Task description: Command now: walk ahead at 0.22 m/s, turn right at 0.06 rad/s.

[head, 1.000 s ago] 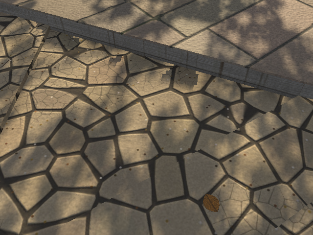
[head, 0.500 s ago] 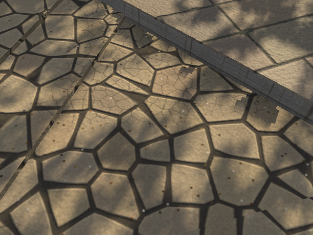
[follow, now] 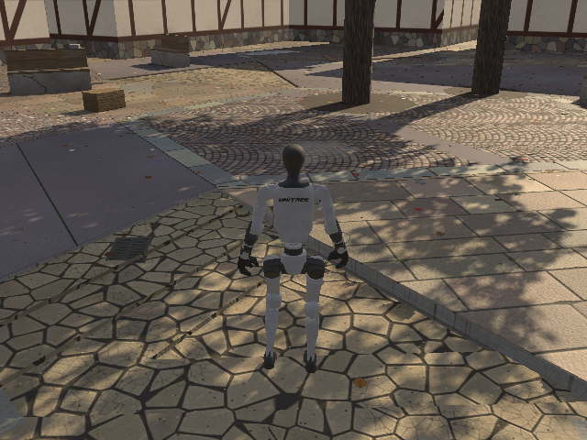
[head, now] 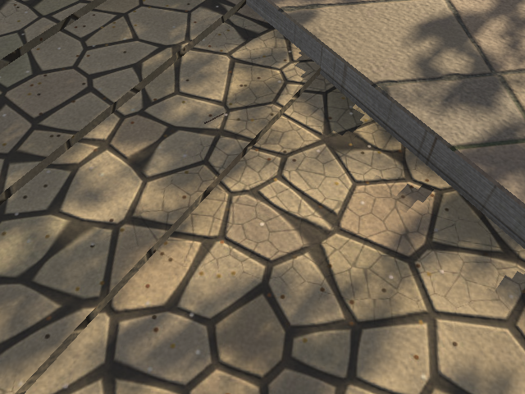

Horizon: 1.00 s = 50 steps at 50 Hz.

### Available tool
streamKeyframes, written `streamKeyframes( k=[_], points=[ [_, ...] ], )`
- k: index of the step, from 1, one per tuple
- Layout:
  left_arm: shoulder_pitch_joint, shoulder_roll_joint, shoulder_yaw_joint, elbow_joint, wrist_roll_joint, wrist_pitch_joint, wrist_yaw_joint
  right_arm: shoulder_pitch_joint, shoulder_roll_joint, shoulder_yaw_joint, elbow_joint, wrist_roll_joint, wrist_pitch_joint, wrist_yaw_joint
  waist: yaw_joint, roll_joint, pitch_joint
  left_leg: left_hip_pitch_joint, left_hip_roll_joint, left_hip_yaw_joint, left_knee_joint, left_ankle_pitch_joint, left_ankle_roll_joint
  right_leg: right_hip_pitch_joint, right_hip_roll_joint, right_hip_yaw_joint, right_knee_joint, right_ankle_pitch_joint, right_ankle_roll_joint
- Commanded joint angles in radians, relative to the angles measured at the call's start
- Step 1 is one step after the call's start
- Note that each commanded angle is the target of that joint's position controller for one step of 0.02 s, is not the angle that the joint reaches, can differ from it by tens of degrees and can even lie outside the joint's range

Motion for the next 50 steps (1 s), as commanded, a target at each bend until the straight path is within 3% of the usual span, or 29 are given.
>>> streamKeyframes(
  k=[1,2,4,7,9,10,11,12,13,14,15,16,18,20,24,27,29,30,31,32,33,34,35,37,40,43,48,50],
  points=[
    [-0.072,0.171,0.036,-0.054,-0.009,0.007,0.01,0.078,-0.006,0.007,-0.051,-0.006,-0.008,-0.002,-0.064,-0.124,-0.182,0.147,0.01,0.019,-0.227,0.14,-0.024,0.053,-0.236,0.195,-0.102,0.725,-0.208],
    [-0.072,0.188,0.043,-0.054,-0.012,0.016,0.015,0.075,-0.025,0.003,-0.045,-0.003,-0.008,0.001,-0.062,-0.12,-0.209,0.191,-0.002,0.021,-0.242,0.24,-0.027,0.045,-0.23,0.181,-0.099,0.688,-0.202],
    [-0.053,0.197,0.05,-0.048,-0.029,0.033,0.028,0.005,-0.056,-0.004,-0.062,0.002,-0.005,0.001,-0.038,-0.103,-0.187,0.172,-0.008,-0.005,-0.309,0.325,-0.03,0.049,-0.215,0.188,-0.086,0.537,-0.183],
    [-0.019,0.186,0.051,-0.044,-0.033,0.057,0.046,-0.07,-0.064,-0.007,-0.098,0.004,-0.007,-0.001,-0.02,-0.124,-0.164,0.167,-0.019,-0.027,-0.411,0.303,-0.027,0.065,-0.214,0.261,-0.031,0.346,-0.163],
    [-0.047,0.168,0.048,-0.062,-0.038,0.068,0.056,-0.033,-0.071,-0.014,-0.092,0.003,-0.017,0.001,-0.055,-0.134,-0.162,0.251,-0.021,-0.024,-0.555,0.367,-0.008,0.038,-0.181,0.304,0.046,0.21,-0.125],
    [-0.052,0.141,0.042,-0.073,-0.038,0.071,0.061,0.001,-0.075,-0.019,-0.083,-0.002,-0.024,0.002,-0.075,-0.125,-0.159,0.326,0.001,-0.021,-0.647,0.457,0.014,-0.002,-0.136,0.305,0.114,0.133,-0.087],
    [0.001,0.09,0.029,-0.088,-0.032,0.068,0.061,0.027,-0.157,-0.04,-0.085,-0.025,-0.026,-0.005,-0.048,0.028,-0.213,0.483,0.176,-0.144,-0.621,0.68,0.088,-0.137,-0.056,0.226,0.266,-0.065,-0.021],
    [0.022,0.075,0.022,-0.105,-0.041,0.065,0.065,0.014,-0.182,-0.052,-0.074,-0.04,-0.015,-0.003,-0.032,0.257,-0.207,0.501,0.321,-0.333,-0.698,0.713,0.202,-0.301,0.017,0.077,0.382,-0.324,0.024],
    [-0.001,0.147,0.038,-0.103,-0.036,0.073,0.067,0.011,-0.109,-0.035,-0.092,-0.041,-0.02,-0.004,-0.06,0.204,-0.19,0.454,0.361,-0.388,-0.752,0.638,0.239,-0.31,-0.029,0.086,0.581,-0.417,0.046],
    [0.009,0.163,0.046,-0.106,-0.034,0.085,0.063,-0.023,-0.085,-0.023,-0.1,-0.035,-0.029,-0.003,-0.039,0.161,-0.157,0.394,0.349,-0.336,-0.754,0.648,0.242,-0.306,-0.043,0.09,0.674,-0.406,0.059],
    [0.041,0.152,0.046,-0.099,-0.024,0.1,0.064,-0.074,-0.077,-0.021,-0.107,-0.021,-0.035,0.001,-0.015,0.134,-0.136,0.379,0.327,-0.271,-0.748,0.635,0.241,-0.308,-0.065,0.089,0.703,-0.381,0.08],
    [0.045,0.149,0.049,-0.1,-0.015,0.109,0.065,-0.099,-0.081,-0.025,-0.101,-0.01,-0.038,0.002,-0.011,0.12,-0.115,0.368,0.311,-0.228,-0.756,0.592,0.234,-0.314,-0.086,0.093,0.703,-0.338,0.09],
    [0.011,0.121,0.046,-0.119,-0.017,0.114,0.06,-0.091,-0.094,-0.03,-0.087,-0.017,-0.039,0.0,-0.021,0.091,-0.101,0.344,0.276,-0.143,-0.764,0.678,0.23,-0.299,-0.087,0.062,0.684,-0.27,0.097],
    [-0.016,0.102,0.041,-0.145,-0.022,0.111,0.049,-0.067,-0.096,-0.035,-0.074,-0.017,-0.041,-0.006,-0.035,0.09,-0.131,0.385,0.28,-0.089,-0.755,0.798,0.248,-0.292,-0.093,0.052,0.625,-0.217,0.103],
    [-0.042,0.09,0.033,-0.18,-0.026,0.108,0.026,-0.091,-0.115,-0.046,-0.069,-0.004,-0.028,-0.009,-0.041,0.124,-0.168,0.374,0.267,0.011,-0.755,0.8,0.247,-0.159,-0.09,0.0,0.435,-0.136,0.099],
    [-0.032,0.104,0.041,-0.197,-0.026,0.115,0.01,-0.082,-0.131,-0.054,-0.057,0.024,-0.028,0.003,-0.031,0.136,-0.162,0.381,0.268,0.049,-0.706,0.748,0.217,-0.065,-0.069,-0.039,0.246,-0.071,0.072],
    [0.038,0.118,0.051,-0.179,-0.019,0.112,0.007,-0.06,-0.109,-0.054,-0.042,0.044,-0.035,0.008,0.0,0.108,-0.156,0.305,0.219,0.109,-0.59,0.629,0.138,0.093,-0.033,-0.049,0.036,0.115,0.027],
    [0.061,0.186,0.068,-0.186,-0.01,0.107,0.021,-0.006,-0.069,-0.049,-0.031,0.031,-0.041,0.014,-0.014,-0.03,-0.145,0.176,0.141,0.188,-0.429,0.449,0.044,0.21,-0.129,0.089,-0.035,0.462,-0.03],
    [0.052,0.309,0.093,-0.213,0.014,0.11,0.036,-0.029,-0.046,-0.036,-0.084,-0.001,-0.043,0.016,-0.024,-0.349,-0.137,-0.097,-0.005,0.207,-0.15,-0.088,-0.04,0.313,-0.384,0.406,-0.034,0.806,-0.223],
    [0.055,0.264,0.079,-0.226,0.031,0.097,0.032,-0.068,-0.101,-0.052,-0.085,-0.015,-0.031,0.011,0.024,-0.23,-0.188,-0.138,-0.003,0.038,0.04,-0.18,-0.043,0.295,-0.408,0.405,-0.021,0.824,-0.299],
    [0.029,0.25,0.075,-0.222,0.028,0.09,0.031,-0.065,-0.118,-0.057,-0.08,0.001,-0.016,0.005,0.006,-0.191,-0.204,-0.146,0.004,0.001,0.092,-0.138,-0.027,0.279,-0.364,0.353,-0.021,0.684,-0.27],
    [-0.019,0.231,0.075,-0.225,0.004,0.088,0.033,-0.047,-0.119,-0.061,-0.063,0.003,0.001,-0.007,-0.017,-0.136,-0.195,-0.159,0.016,-0.011,0.084,-0.077,-0.024,0.263,-0.311,0.319,-0.018,0.553,-0.222],
    [-0.051,0.198,0.065,-0.23,-0.02,0.093,0.036,-0.042,-0.126,-0.064,-0.056,-0.004,0.016,-0.016,-0.024,-0.12,-0.189,-0.167,0.025,-0.019,0.08,-0.036,-0.031,0.251,-0.3,0.316,-0.02,0.498,-0.198],
    [-0.081,0.189,0.057,-0.237,-0.018,0.105,0.044,-0.026,-0.113,-0.062,-0.052,-0.004,0.032,-0.016,-0.046,-0.128,-0.193,-0.094,0.002,-0.011,0.129,0.025,-0.051,0.158,-0.272,0.308,-0.032,0.45,-0.202],
    [-0.074,0.188,0.058,-0.23,-0.017,0.112,0.059,-0.037,-0.092,-0.053,-0.055,0.004,0.035,-0.013,-0.041,-0.13,-0.183,-0.09,-0.015,-0.018,0.013,0.095,-0.063,0.155,-0.239,0.316,-0.031,0.333,-0.189],
    [-0.07,0.202,0.067,-0.23,-0.018,0.122,0.073,-0.074,-0.077,-0.042,-0.065,0.003,0.029,-0.006,-0.024,-0.15,-0.19,-0.04,-0.028,-0.035,-0.146,0.123,-0.075,0.155,-0.223,0.367,-0.015,0.227,-0.184],
    [-0.087,0.207,0.074,-0.237,-0.019,0.141,0.075,-0.078,-0.081,-0.037,-0.065,0.016,0.017,0.012,-0.011,-0.163,-0.174,0.097,-0.049,-0.06,-0.357,0.108,-0.073,0.072,-0.198,0.481,0.002,0.054,-0.182],
    [-0.079,0.199,0.073,-0.238,-0.02,0.144,0.076,-0.057,-0.086,-0.04,-0.06,0.026,0.01,0.025,-0.01,-0.162,-0.179,0.168,-0.048,-0.058,-0.451,0.119,-0.056,0.028,-0.17,0.524,0.006,-0.191,-0.177]
  ],
)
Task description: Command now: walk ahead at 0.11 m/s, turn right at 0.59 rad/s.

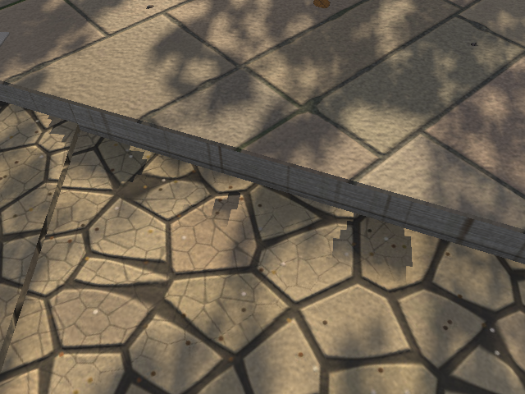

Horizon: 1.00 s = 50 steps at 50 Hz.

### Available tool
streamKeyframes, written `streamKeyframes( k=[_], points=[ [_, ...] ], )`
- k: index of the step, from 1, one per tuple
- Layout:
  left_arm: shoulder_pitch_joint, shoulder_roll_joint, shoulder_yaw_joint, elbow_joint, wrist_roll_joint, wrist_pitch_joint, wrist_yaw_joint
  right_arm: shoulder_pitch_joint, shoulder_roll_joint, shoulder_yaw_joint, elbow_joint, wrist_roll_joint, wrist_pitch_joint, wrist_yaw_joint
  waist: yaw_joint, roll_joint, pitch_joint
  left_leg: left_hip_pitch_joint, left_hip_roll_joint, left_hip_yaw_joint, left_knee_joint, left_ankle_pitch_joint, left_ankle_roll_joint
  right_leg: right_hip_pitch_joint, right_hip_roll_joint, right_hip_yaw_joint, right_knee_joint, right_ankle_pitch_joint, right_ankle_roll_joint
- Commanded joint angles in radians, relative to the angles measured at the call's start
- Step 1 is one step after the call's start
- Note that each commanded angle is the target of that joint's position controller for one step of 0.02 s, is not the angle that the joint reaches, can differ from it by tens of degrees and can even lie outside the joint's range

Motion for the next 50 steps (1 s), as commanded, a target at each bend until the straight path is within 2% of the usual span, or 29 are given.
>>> streamKeyframes(
  k=[1,2,3,4,5,6,8,11,17,21,23,24,25,26,27,28,29,30,31,33,37,41,42,43,45,47,48,49,50],
  points=[
    [-0.016,0.152,0.042,-0.07,-0.001,-0.004,0.008,0.012,-0.084,-0.025,-0.063,0.014,-0.025,0.016,-0.009,-0.146,-0.112,0.083,0.002,0.006,-0.168,0.038,0.026,0.076,-0.205,0.361,-0.132,-0.224,-0.175],
    [-0.033,0.144,0.037,-0.075,-0.007,-0.006,0.01,0.074,-0.077,-0.029,-0.045,0.012,-0.031,0.018,-0.06,-0.143,-0.105,0.203,-0.002,0.048,-0.271,0.098,0.058,-0.009,-0.163,0.337,-0.104,-0.302,-0.148],
    [-0.02,0.117,0.034,-0.089,-0.018,-0.012,0.008,0.112,-0.145,-0.047,-0.027,-0.008,-0.037,0.015,-0.058,-0.025,-0.103,0.317,0.087,-0.043,-0.3,-0.018,0.11,-0.166,-0.08,0.212,-0.022,-0.373,-0.083],
    [-0.069,0.099,0.027,-0.12,-0.025,-0.026,0.004,0.165,-0.208,-0.064,-0.017,-0.035,-0.045,0.014,-0.082,0.211,-0.061,0.343,0.254,-0.302,-0.403,-0.259,0.212,-0.333,0.025,0.027,0.188,-0.391,-0.03],
    [-0.085,0.123,0.032,-0.133,-0.022,-0.044,-0.005,0.099,-0.218,-0.065,-0.044,-0.045,-0.064,0.01,-0.06,0.261,0.005,0.304,0.398,-0.481,-0.489,-0.311,0.275,-0.411,-0.029,0.021,0.395,-0.268,-0.012],
    [-0.055,0.159,0.044,-0.108,-0.014,-0.049,-0.008,0.036,-0.172,-0.051,-0.069,-0.034,-0.071,-0.002,-0.024,0.183,0.026,0.267,0.391,-0.418,-0.487,-0.27,0.26,-0.399,-0.078,0.005,0.472,-0.201,0.002],
    [-0.009,0.136,0.044,-0.079,0.009,-0.049,-0.013,0.021,-0.129,-0.038,-0.073,-0.002,-0.076,-0.02,-0.024,0.119,0.033,0.297,0.338,-0.281,-0.473,-0.15,0.217,-0.422,-0.096,-0.042,0.576,-0.111,0.032],
    [-0.007,0.063,0.024,-0.088,0.002,-0.054,-0.032,0.094,-0.113,-0.029,-0.047,-0.011,-0.077,-0.021,-0.053,0.105,0.032,0.295,0.284,-0.095,-0.464,0.015,0.169,-0.425,-0.111,-0.112,0.671,-0.057,0.033],
    [-0.115,0.034,0.006,-0.159,-0.001,-0.067,-0.057,0.181,-0.168,-0.042,-0.005,-0.006,-0.087,0.0,-0.111,0.123,0.091,0.3,0.347,-0.019,-0.492,0.093,0.216,-0.401,-0.18,-0.142,0.431,-0.028,0.032],
    [-0.121,0.035,0.009,-0.174,-0.004,-0.065,-0.066,0.167,-0.195,-0.05,0.02,0.014,-0.095,0.017,-0.096,0.124,0.093,0.302,0.361,0.056,-0.479,0.226,0.211,-0.287,-0.18,-0.18,0.296,-0.066,-0.003],
    [-0.092,0.049,0.018,-0.175,-0.003,-0.064,-0.068,0.131,-0.21,-0.054,0.023,0.026,-0.097,0.019,-0.058,0.134,0.072,0.284,0.336,0.123,-0.419,0.426,0.18,-0.138,-0.153,-0.201,0.168,-0.021,-0.03],
    [-0.021,0.068,0.032,-0.151,0.007,-0.063,-0.066,0.107,-0.215,-0.056,0.026,0.032,-0.1,0.02,-0.007,0.113,0.019,0.265,0.298,0.186,-0.304,0.615,0.159,0.017,-0.101,-0.253,0.072,0.031,-0.049],
    [0.13,0.108,0.057,-0.092,0.015,-0.06,-0.06,0.105,-0.187,-0.048,0.031,0.037,-0.108,0.019,0.063,0.051,-0.068,0.193,0.236,0.253,-0.096,0.752,0.137,0.269,-0.035,-0.302,-0.011,0.127,-0.074],
    [0.367,0.174,0.083,-0.035,0.013,-0.06,-0.049,0.042,-0.134,-0.03,-0.017,0.017,-0.125,0.015,0.182,-0.072,-0.126,-0.112,0.156,0.261,0.266,0.422,0.085,0.607,-0.106,-0.126,-0.043,0.202,-0.149],
    [0.355,0.321,0.1,-0.061,-0.002,-0.079,-0.047,0.13,-0.047,0.009,-0.088,-0.01,-0.143,0.021,0.074,-0.395,-0.253,-0.42,0.002,0.143,0.591,-0.235,0.05,0.762,-0.421,0.507,-0.205,0.019,-0.38],
    [0.325,0.198,0.069,-0.083,-0.003,-0.101,-0.05,0.091,-0.15,-0.017,-0.061,0.011,-0.154,0.026,0.118,-0.209,-0.255,-0.467,0.062,0.009,0.623,-0.172,0.073,0.692,-0.414,0.539,-0.251,-0.158,-0.361],
    [0.274,0.152,0.047,-0.075,-0.005,-0.114,-0.053,0.053,-0.168,-0.021,-0.068,0.024,-0.154,0.029,0.088,-0.174,-0.164,-0.462,0.1,0.012,0.552,-0.1,0.101,0.596,-0.396,0.451,-0.263,-0.139,-0.317],
    [0.217,0.128,0.038,-0.074,-0.01,-0.118,-0.056,0.035,-0.149,-0.016,-0.066,0.005,-0.148,0.021,0.052,-0.068,-0.103,-0.418,0.128,0.027,0.491,-0.06,0.099,0.488,-0.361,0.386,-0.258,-0.069,-0.278],
    [0.165,0.113,0.03,-0.074,-0.009,-0.116,-0.057,0.027,-0.149,-0.019,-0.063,-0.016,-0.144,0.019,0.023,-0.057,-0.059,-0.376,0.142,0.033,0.417,-0.042,0.089,0.4,-0.339,0.325,-0.263,0.013,-0.262],
    [0.111,0.108,0.025,-0.083,0.009,-0.116,-0.045,0.031,-0.132,-0.016,-0.05,-0.014,-0.13,0.03,-0.015,-0.076,-0.026,-0.276,0.14,0.047,0.315,0.014,0.076,0.264,-0.294,0.237,-0.294,0.057,-0.247],
    [0.135,0.149,0.036,-0.042,-0.011,-0.113,-0.012,-0.101,-0.069,0.017,-0.072,-0.027,-0.123,0.046,0.006,-0.056,0.018,-0.161,0.072,0.083,-0.014,0.295,0.044,0.125,-0.222,0.113,-0.3,0.085,-0.211],
    [0.184,0.147,0.044,0.001,-0.019,-0.119,0.001,-0.156,-0.092,0.019,-0.088,-0.006,-0.126,0.064,0.018,-0.071,0.021,-0.033,0.057,0.032,-0.145,0.507,0.055,0.077,-0.229,0.141,-0.246,-0.049,-0.168],
    [0.192,0.15,0.035,0.027,0.047,-0.114,-0.024,-0.116,-0.072,0.03,-0.066,-0.056,-0.08,0.063,0.015,-0.129,-0.017,0.029,0.069,0.097,-0.102,0.503,0.053,0.091,-0.198,0.136,-0.249,-0.027,-0.149],
    [0.194,0.128,0.036,0.025,0.057,-0.115,-0.031,-0.104,-0.091,0.026,-0.07,-0.055,-0.064,0.059,0.012,-0.137,0.009,0.034,0.094,0.068,-0.109,0.465,0.059,0.103,-0.203,0.154,-0.214,-0.024,-0.136],
    [0.219,0.133,0.038,0.036,0.063,-0.114,-0.032,-0.071,-0.12,0.018,-0.058,-0.053,-0.057,0.054,0.004,-0.11,0.031,0.04,0.105,0.075,-0.149,0.328,0.073,0.179,-0.225,0.185,-0.146,0.007,-0.123],
    [0.247,0.121,0.032,0.062,0.061,-0.11,-0.031,0.109,-0.145,-0.001,0.014,-0.067,-0.073,0.039,-0.068,-0.003,-0.014,0.23,0.08,0.108,-0.218,0.214,0.098,0.195,-0.156,0.122,0.145,0.154,-0.098],
    [0.27,0.066,0.018,0.072,0.048,-0.113,-0.033,0.25,-0.179,-0.01,0.04,-0.086,-0.086,0.03,-0.116,0.1,-0.115,0.43,0.183,-0.006,-0.17,0.132,0.125,0.07,-0.082,0.046,0.464,0.041,-0.085],
    [0.386,-0.028,-0.001,0.085,0.045,-0.114,-0.027,0.313,-0.224,-0.011,0.042,-0.084,-0.084,0.024,-0.039,0.269,-0.157,0.581,0.396,-0.305,-0.117,0.374,0.171,-0.15,0.016,0.004,0.804,-0.445,-0.069],
    [0.438,0.058,0.006,0.081,0.03,-0.113,-0.019,0.289,-0.267,-0.031,0.044,-0.045,-0.071,0.021,-0.035,0.299,-0.21,0.603,0.493,-0.673,-0.345,0.01,0.286,-0.325,0.022,-0.014,0.826,-0.345,-0.053]
  ],
)
Over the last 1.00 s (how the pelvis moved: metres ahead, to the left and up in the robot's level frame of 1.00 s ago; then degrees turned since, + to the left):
0.10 0.01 -0.01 -33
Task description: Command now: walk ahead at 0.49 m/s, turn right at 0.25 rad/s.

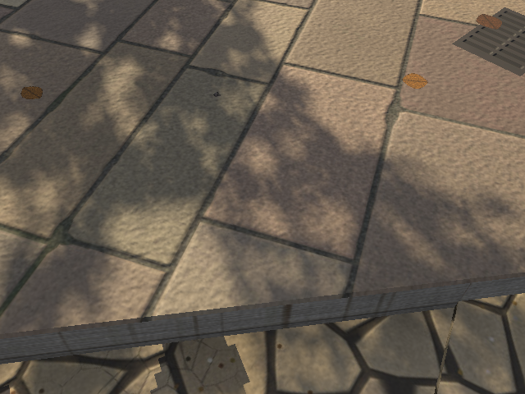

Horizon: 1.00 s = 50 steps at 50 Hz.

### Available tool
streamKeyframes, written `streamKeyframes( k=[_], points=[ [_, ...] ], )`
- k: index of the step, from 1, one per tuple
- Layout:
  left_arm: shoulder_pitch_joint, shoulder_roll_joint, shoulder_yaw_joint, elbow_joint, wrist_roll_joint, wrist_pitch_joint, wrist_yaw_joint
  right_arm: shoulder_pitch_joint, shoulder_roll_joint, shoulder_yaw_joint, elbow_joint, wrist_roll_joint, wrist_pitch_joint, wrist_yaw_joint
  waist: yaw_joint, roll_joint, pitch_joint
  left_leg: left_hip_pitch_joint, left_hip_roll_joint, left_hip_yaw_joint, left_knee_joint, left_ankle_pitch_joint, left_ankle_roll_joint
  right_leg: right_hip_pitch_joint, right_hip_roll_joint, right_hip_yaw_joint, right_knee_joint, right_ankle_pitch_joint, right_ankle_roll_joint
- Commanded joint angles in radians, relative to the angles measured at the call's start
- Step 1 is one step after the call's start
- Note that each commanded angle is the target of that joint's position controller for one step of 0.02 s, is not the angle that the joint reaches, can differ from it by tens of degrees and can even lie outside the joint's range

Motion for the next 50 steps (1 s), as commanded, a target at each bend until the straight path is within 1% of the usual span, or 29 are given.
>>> streamKeyframes(
  k=[1,2,3,5,8,12,14,17,19,20,21,22,23,24,25,27,31,35,36,39,40,42,43,45,46,47,48,49,50],
  points=[
    [0.027,0.096,0.002,-0.042,-0.005,-0.007,0.008,0.214,-0.178,-0.064,0.011,0.024,0.008,-0.017,-0.086,0.131,-0.047,0.486,0.405,-0.687,-0.331,-0.253,0.18,-0.574,-0.056,-0.015,0.384,0.12,0.019],
    [-0.078,0.113,0.004,-0.049,0.005,-0.007,-0.009,0.16,-0.12,-0.045,0.009,0.025,0.007,-0.014,-0.096,0.054,0.028,0.37,0.325,-0.532,-0.337,-0.187,0.145,-0.523,-0.083,-0.025,0.302,0.205,0.023],
    [-0.094,0.088,-0.002,-0.051,0.008,-0.008,-0.02,0.168,-0.116,-0.039,0.029,0.017,0.0,-0.016,-0.082,0.095,0.04,0.309,0.304,-0.451,-0.332,0.015,0.152,-0.476,-0.103,-0.017,0.249,0.239,0.039],
    [-0.088,0.07,-0.01,-0.026,0.021,0.008,-0.036,0.19,-0.102,-0.033,0.075,0.033,-0.018,-0.017,-0.058,0.139,0.046,0.259,0.235,-0.313,-0.36,0.2,0.14,-0.389,-0.141,-0.062,0.135,0.273,0.064],
    [-0.167,0.031,-0.03,-0.039,0.016,0.01,-0.042,0.256,-0.09,-0.029,0.13,0.043,-0.032,-0.011,-0.07,0.119,0.026,0.339,0.209,-0.197,-0.375,0.484,0.16,-0.428,-0.158,-0.125,0.01,0.322,0.082],
    [-0.347,-0.022,-0.064,-0.081,0.004,0.0,-0.053,0.302,-0.082,-0.022,0.179,0.046,-0.021,-0.011,-0.11,0.117,0.031,0.358,0.152,-0.082,-0.399,0.536,0.133,-0.369,-0.152,-0.214,-0.279,0.453,0.082],
    [-0.396,-0.02,-0.07,-0.09,-0.001,-0.005,-0.049,0.332,-0.102,-0.024,0.201,0.045,-0.019,-0.014,-0.12,0.112,0.037,0.361,0.163,-0.073,-0.398,0.556,0.123,-0.303,-0.135,-0.238,-0.377,0.49,0.071],
    [-0.388,0.009,-0.064,-0.085,0.003,-0.009,-0.033,0.337,-0.121,-0.024,0.228,0.045,-0.012,-0.025,-0.09,0.096,0.039,0.409,0.208,-0.079,-0.338,0.683,0.11,-0.23,-0.12,-0.233,-0.442,0.466,0.032],
    [-0.24,0.033,-0.052,-0.029,0.011,-0.019,-0.016,0.316,-0.127,-0.021,0.236,0.047,-0.004,-0.034,-0.015,0.076,-0.033,0.421,0.189,-0.047,-0.148,0.88,0.086,-0.042,-0.077,-0.249,-0.519,0.459,-0.007],
    [-0.108,0.064,-0.04,0.017,0.024,-0.029,-0.005,0.316,-0.11,-0.011,0.235,0.047,-0.002,-0.035,0.039,0.048,-0.107,0.333,0.156,-0.023,0.022,0.815,0.068,0.153,-0.108,-0.214,-0.537,0.476,-0.039],
    [0.048,0.146,-0.02,0.038,0.041,-0.033,0.008,0.31,-0.072,0.003,0.194,0.047,-0.004,-0.034,0.09,-0.067,-0.224,0.159,0.099,0.021,0.304,0.456,0.051,0.372,-0.34,0.031,-0.548,0.461,-0.088],
    [0.047,0.221,0.0,0.048,0.028,-0.02,0.003,0.444,0.007,0.015,0.198,0.066,0.008,-0.035,0.02,-0.282,-0.298,-0.111,-0.075,0.057,0.624,-0.3,0.028,0.502,-0.568,0.443,-0.661,0.476,-0.226],
    [-0.022,0.149,-0.01,0.041,-0.018,-0.01,-0.007,0.374,-0.117,-0.016,0.217,0.028,0.022,-0.04,0.009,-0.069,-0.187,-0.174,-0.01,-0.045,0.657,-0.25,0.041,0.387,-0.502,0.412,-0.698,0.343,-0.193],
    [-0.124,0.093,-0.029,0.03,-0.024,-0.012,-0.01,0.313,-0.099,-0.016,0.202,0.024,0.02,-0.03,-0.029,-0.061,-0.061,-0.186,0.026,-0.045,0.625,-0.163,0.042,0.256,-0.453,0.281,-0.736,0.325,-0.167],
    [-0.163,0.052,-0.039,0.032,-0.018,-0.019,-0.014,0.278,-0.07,-0.008,0.198,0.026,0.019,-0.025,-0.048,-0.043,-0.004,-0.164,0.057,-0.039,0.579,-0.112,0.036,0.169,-0.404,0.192,-0.779,0.396,-0.144],
    [-0.174,0.025,-0.049,0.054,-0.019,-0.034,-0.008,0.279,-0.053,-0.004,0.208,0.016,0.037,-0.016,-0.087,-0.07,0.021,-0.092,0.081,-0.027,0.521,-0.071,0.014,0.078,-0.339,0.068,-0.818,0.544,-0.104],
    [-0.117,0.052,-0.045,0.1,-0.025,-0.054,-0.007,0.214,-0.032,-0.003,0.198,0.008,0.048,0.0,-0.097,-0.054,0.011,-0.111,0.087,0.01,0.454,-0.003,-0.016,0.07,-0.309,-0.033,-0.848,0.674,-0.114],
    [-0.03,0.023,-0.053,0.146,-0.014,-0.042,-0.003,0.1,0.0,0.01,0.167,0.015,0.057,-0.001,-0.065,-0.091,0.014,-0.169,0.09,0.069,0.425,0.049,-0.036,0.1,-0.294,-0.074,-0.851,0.667,-0.12],
    [-0.007,0.02,-0.055,0.156,-0.014,-0.04,0.0,0.062,-0.009,0.01,0.154,0.016,0.059,-0.005,-0.056,-0.07,0.031,-0.212,0.101,0.064,0.424,0.053,-0.035,0.116,-0.303,-0.064,-0.858,0.637,-0.128],
    [0.159,0.048,-0.045,0.216,-0.005,-0.038,0.01,-0.037,-0.014,-0.003,0.111,0.0,0.063,-0.025,-0.008,-0.047,0.073,-0.655,0.109,0.051,0.87,-0.119,-0.012,0.39,-0.426,0.101,-0.841,0.615,-0.233],
    [0.196,0.062,-0.039,0.23,-0.002,-0.038,0.015,-0.085,-0.007,-0.006,0.081,0.004,0.063,-0.034,-0.002,-0.04,0.095,-0.841,0.107,0.028,1.09,-0.224,-0.006,0.477,-0.464,0.139,-0.836,0.572,-0.263],
    [0.214,0.046,-0.04,0.248,0.013,-0.043,0.025,-0.179,0.017,0.005,0.008,0.022,0.06,-0.048,-0.005,-0.018,0.145,-1.111,0.108,-0.037,1.381,-0.392,0.022,0.535,-0.482,0.127,-0.822,0.47,-0.247],
    [0.225,0.033,-0.046,0.257,0.024,-0.048,0.027,-0.238,0.04,0.018,-0.034,0.03,0.057,-0.051,0.003,-0.016,0.165,-1.213,0.097,-0.045,1.49,-0.463,0.042,0.534,-0.478,0.112,-0.818,0.447,-0.223],
    [0.218,0.017,-0.061,0.281,0.024,-0.061,0.027,-0.357,0.082,0.052,-0.125,0.036,0.053,-0.051,-0.001,0.015,0.209,-1.281,0.091,-0.01,1.477,-0.519,0.073,0.446,-0.45,0.044,-0.866,0.392,-0.152],
    [0.21,0.013,-0.069,0.298,0.018,-0.068,0.026,-0.406,0.098,0.069,-0.168,0.036,0.05,-0.048,-0.009,0.018,0.233,-1.261,0.101,0.035,1.393,-0.531,0.079,0.384,-0.423,-0.007,-0.903,0.398,-0.118],
    [0.198,-0.001,-0.079,0.322,-0.008,-0.062,0.029,-0.448,0.118,0.093,-0.218,0.036,0.053,-0.042,-0.025,0.019,0.236,-1.137,0.126,0.081,1.196,-0.517,0.086,0.261,-0.367,-0.075,-0.971,0.413,-0.078],
    [0.21,-0.018,-0.09,0.341,-0.018,-0.059,0.036,-0.465,0.115,0.101,-0.251,0.04,0.058,-0.038,-0.011,-0.003,0.221,-0.995,0.11,0.149,1.086,-0.486,0.08,0.183,-0.342,-0.117,-1.046,0.525,-0.083],
    [0.145,-0.015,-0.093,0.323,-0.04,-0.049,0.035,-0.36,0.143,0.118,-0.243,0.04,0.071,-0.022,-0.066,0.04,0.142,-0.574,0.111,0.169,0.838,-0.242,0.102,-0.008,-0.32,-0.186,-1.113,0.727,-0.079],
    [0.076,0.008,-0.097,0.277,-0.056,-0.05,0.023,-0.21,0.137,0.108,-0.188,0.044,0.078,-0.012,-0.113,0.018,0.007,-0.191,0.046,0.204,0.756,-0.075,0.116,-0.098,-0.305,-0.241,-1.033,1.218,-0.089]
  ],
)
Over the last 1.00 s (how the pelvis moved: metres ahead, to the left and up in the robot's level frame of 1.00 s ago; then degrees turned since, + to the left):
0.37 -0.15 -0.04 -33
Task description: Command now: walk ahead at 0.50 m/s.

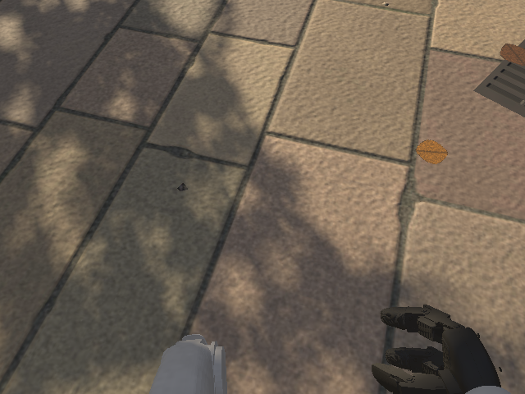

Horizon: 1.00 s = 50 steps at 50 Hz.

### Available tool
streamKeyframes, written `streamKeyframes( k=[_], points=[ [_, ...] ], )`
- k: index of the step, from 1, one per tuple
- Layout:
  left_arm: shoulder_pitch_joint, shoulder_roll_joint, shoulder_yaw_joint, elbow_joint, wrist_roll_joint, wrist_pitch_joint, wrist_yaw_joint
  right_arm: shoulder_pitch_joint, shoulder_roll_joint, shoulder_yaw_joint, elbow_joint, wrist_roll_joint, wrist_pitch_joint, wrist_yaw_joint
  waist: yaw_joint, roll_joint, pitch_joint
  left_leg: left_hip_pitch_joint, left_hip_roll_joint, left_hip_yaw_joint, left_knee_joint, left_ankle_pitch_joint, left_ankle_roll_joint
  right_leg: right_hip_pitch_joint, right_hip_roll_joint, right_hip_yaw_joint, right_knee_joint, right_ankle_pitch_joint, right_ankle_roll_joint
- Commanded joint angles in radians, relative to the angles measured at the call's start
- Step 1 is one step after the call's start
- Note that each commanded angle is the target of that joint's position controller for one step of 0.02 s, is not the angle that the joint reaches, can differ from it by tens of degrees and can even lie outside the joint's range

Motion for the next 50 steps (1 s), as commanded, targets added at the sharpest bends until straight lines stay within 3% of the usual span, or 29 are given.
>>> streamKeyframes(
  k=[1,3,4,5,6,7,8,9,10,11,12,13,15,16,17,21,25,30,32,34,35,36,37,38,39,40,43,46,50],
  points=[
    [-0.091,0.229,0.03,-0.088,-0.041,-0.016,-0.014,0.168,-0.054,-0.007,-0.031,0.003,0.005,0.016,-0.163,-0.045,-0.164,0.868,-0.115,0.091,-0.305,0.284,0.026,-0.447,-0.195,-0.044,0.084,1.424,-0.169],
    [-0.118,0.353,0.086,-0.099,-0.056,-0.017,-0.029,0.496,-0.157,-0.063,0.07,-0.008,0.002,0.004,-0.329,-0.131,-0.369,1.122,-0.182,0.01,-0.597,0.249,0.041,-0.261,-0.197,-0.021,0.573,1.679,-0.11],
    [-0.066,0.259,0.077,-0.096,-0.04,-0.027,-0.036,0.562,-0.282,-0.108,0.112,-0.035,-0.01,0.003,-0.29,-0.012,-0.398,1.226,-0.021,-0.344,-0.755,0.142,0.102,-0.359,-0.109,0.049,0.977,1.001,-0.071],
    [-0.02,0.101,0.059,-0.159,-0.03,-0.036,-0.066,0.605,-0.409,-0.144,0.179,-0.011,-0.006,-0.011,-0.199,0.353,-0.466,1.323,0.245,-0.948,-1.157,0.353,0.139,-0.657,0.161,0.136,1.414,0.014,-0.019],
    [-0.009,0.083,0.063,-0.173,-0.004,-0.034,-0.077,0.487,-0.38,-0.153,0.158,-0.001,-0.007,-0.01,-0.129,0.217,-0.463,1.261,0.268,-1.124,-1.281,0.242,0.108,-0.747,0.126,0.308,1.595,0.092,-0.047],
    [-0.047,0.083,0.068,-0.203,-0.002,-0.024,-0.08,0.351,-0.294,-0.136,0.162,0.003,-0.016,0.0,-0.048,0.118,-0.292,1.092,0.245,-1.003,-1.267,0.082,0.113,-0.799,0.068,0.203,1.634,0.149,-0.054],
    [-0.114,0.051,0.059,-0.232,0.021,-0.011,-0.067,0.312,-0.194,-0.119,0.203,0.0,-0.03,0.005,-0.02,0.007,-0.109,0.931,0.214,-0.839,-1.232,0.08,0.083,-0.853,0.014,0.145,1.601,0.166,-0.068],
    [-0.215,0.026,0.025,-0.263,0.073,-0.014,-0.097,0.365,-0.085,-0.064,0.26,-0.055,-0.076,0.035,-0.117,0.022,-0.025,0.789,0.098,-0.639,-1.178,-0.056,0.07,-0.96,0.029,0.353,1.641,0.292,-0.093],
    [-0.227,0.004,0.013,-0.286,0.064,-0.013,-0.111,0.361,-0.057,-0.06,0.317,-0.062,-0.085,0.037,-0.042,0.073,-0.046,0.764,0.097,-0.603,-1.194,-0.025,0.051,-1.015,0.022,0.332,1.724,0.323,-0.152],
    [-0.208,-0.004,0.003,-0.295,0.054,-0.013,-0.116,0.341,-0.017,-0.043,0.335,-0.07,-0.096,0.041,-0.008,0.048,-0.057,0.746,0.112,-0.586,-1.232,0.073,0.038,-1.056,0.032,0.378,1.749,0.354,-0.191],
    [-0.213,-0.011,-0.006,-0.294,0.047,-0.014,-0.12,0.327,-0.011,-0.038,0.36,-0.067,-0.11,0.043,0.015,0.049,-0.042,0.736,0.108,-0.534,-1.256,0.146,0.031,-1.134,0.039,0.391,1.777,0.358,-0.224],
    [-0.233,0.036,-0.001,-0.316,0.043,-0.008,-0.113,0.333,-0.04,-0.036,0.388,-0.086,-0.125,0.054,0.046,0.012,-0.057,0.747,0.103,-0.453,-1.275,0.191,0.008,-1.192,0.031,0.379,1.728,0.395,-0.225],
    [-0.303,0.118,0.024,-0.351,0.021,-0.009,-0.101,0.251,-0.097,-0.05,0.343,-0.084,-0.14,0.066,0.064,0.047,-0.095,0.714,0.036,-0.228,-1.328,0.22,-0.034,-1.123,0.009,0.262,1.523,0.401,-0.179],
    [-0.321,0.121,0.031,-0.346,0.029,-0.013,-0.107,0.251,-0.096,-0.044,0.326,-0.085,-0.152,0.059,0.065,0.102,-0.102,0.698,0.007,-0.186,-1.345,0.314,-0.038,-1.084,0.003,0.206,1.553,0.428,-0.15],
    [-0.36,0.113,0.029,-0.365,0.033,-0.022,-0.112,0.298,-0.097,-0.041,0.333,-0.089,-0.159,0.053,0.05,0.089,-0.103,0.722,-0.011,-0.145,-1.335,0.435,-0.056,-1.09,0.0,0.181,1.526,0.438,-0.131],
    [-0.553,0.086,0.029,-0.417,0.016,-0.04,-0.1,0.631,-0.158,-0.059,0.378,-0.089,-0.153,0.041,-0.096,0.122,-0.087,1.143,0.039,-0.192,-1.309,0.835,-0.034,-1.302,0.008,0.138,1.215,0.403,-0.027],
    [-0.655,0.046,0.028,-0.451,0.049,-0.004,-0.101,0.668,-0.141,-0.059,0.364,-0.048,-0.144,0.078,-0.083,0.129,-0.043,1.195,0.063,-0.211,-1.362,0.92,0.017,-1.193,-0.033,0.067,0.907,0.514,0.012],
    [-0.834,0.066,0.049,-0.503,0.023,0.022,-0.097,0.79,-0.176,-0.081,0.417,-0.022,-0.137,0.092,-0.1,0.118,0.016,1.375,0.088,-0.248,-1.344,1.09,-0.002,-1.064,0.018,0.002,0.53,0.389,0.009],
    [-0.843,0.086,0.06,-0.505,0.021,0.019,-0.088,0.772,-0.216,-0.098,0.421,-0.026,-0.132,0.092,-0.065,0.126,-0.002,1.35,0.092,-0.254,-1.288,1.321,-0.021,-0.898,0.05,-0.034,0.471,0.323,-0.021],
    [-0.594,0.126,0.079,-0.431,0.008,0.01,-0.061,0.651,-0.26,-0.117,0.385,-0.041,-0.138,0.092,0.057,0.135,-0.097,1.182,0.085,-0.257,-1.131,1.56,-0.077,-0.517,0.04,0.004,0.526,0.392,-0.092],
    [-0.322,0.174,0.093,-0.356,0.0,0.002,-0.04,0.571,-0.233,-0.11,0.334,-0.036,-0.147,0.089,0.137,0.097,-0.291,1.013,0.027,-0.245,-0.956,1.452,-0.125,-0.103,-0.029,0.047,0.62,0.496,-0.18],
    [-0.106,0.219,0.1,-0.302,-0.003,-0.012,-0.04,0.777,-0.067,-0.054,0.33,-0.063,-0.158,0.076,0.107,-0.21,-0.565,0.57,-0.136,-0.23,-0.525,0.676,-0.23,0.509,-0.324,0.434,0.616,0.661,-0.472],
    [0.079,0.146,0.089,-0.246,0.041,-0.006,-0.026,0.618,-0.133,-0.068,0.304,-0.029,-0.15,0.096,0.207,-0.177,-0.553,0.396,-0.209,-0.237,-0.218,-0.016,-0.218,0.484,-0.422,0.692,0.409,0.44,-0.456],
    [-0.011,0.171,0.105,-0.231,0.052,-0.019,-0.011,0.496,-0.16,-0.093,0.279,-0.004,-0.139,0.099,0.171,-0.076,-0.271,0.342,-0.133,-0.256,-0.117,0.088,-0.123,0.174,-0.376,0.576,0.325,0.251,-0.323],
    [-0.208,0.145,0.096,-0.256,0.033,-0.022,-0.008,0.47,-0.168,-0.097,0.288,-0.018,-0.139,0.08,0.087,-0.034,-0.082,0.386,-0.041,-0.245,-0.176,0.184,-0.078,-0.183,-0.351,0.426,0.235,0.151,-0.271],
    [-0.353,0.089,0.069,-0.304,-0.026,-0.027,-0.012,0.378,-0.162,-0.107,0.192,0.091,-0.119,0.022,0.017,0.041,-0.083,0.461,-0.042,-0.213,-0.173,0.256,-0.072,-0.274,-0.332,0.396,0.169,0.234,-0.226],
    [-0.443,0.054,0.055,-0.267,-0.017,-0.041,-0.033,0.504,-0.113,-0.109,0.192,0.078,-0.068,-0.021,-0.101,-0.025,-0.064,0.56,0.041,-0.23,-0.249,0.273,-0.063,-0.46,-0.264,0.156,0.087,0.241,-0.169],
    [-0.378,0.106,0.065,-0.22,0.007,-0.044,-0.037,0.406,-0.109,-0.106,0.132,0.047,-0.055,-0.016,-0.1,-0.003,-0.002,0.55,0.052,-0.219,-0.422,0.401,-0.084,-0.58,-0.221,0.04,0.053,0.324,-0.194],
    [-0.301,0.172,0.08,-0.196,-0.031,-0.033,-0.02,0.215,-0.114,-0.091,0.085,0.029,-0.073,0.008,-0.051,0.023,-0.009,0.68,0.03,-0.125,-0.845,0.619,-0.096,-0.557,-0.162,-0.001,0.059,0.355,-0.182]
  ],
)
Over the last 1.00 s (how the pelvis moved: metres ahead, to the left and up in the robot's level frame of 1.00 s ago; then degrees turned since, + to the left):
0.54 0.01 0.00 -1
